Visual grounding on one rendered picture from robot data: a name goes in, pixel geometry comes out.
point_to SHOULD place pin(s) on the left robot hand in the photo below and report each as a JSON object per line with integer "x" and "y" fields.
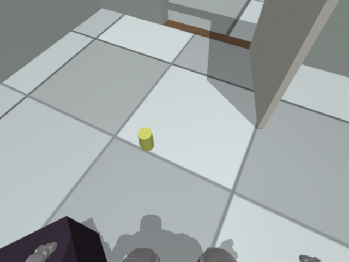
{"x": 42, "y": 252}

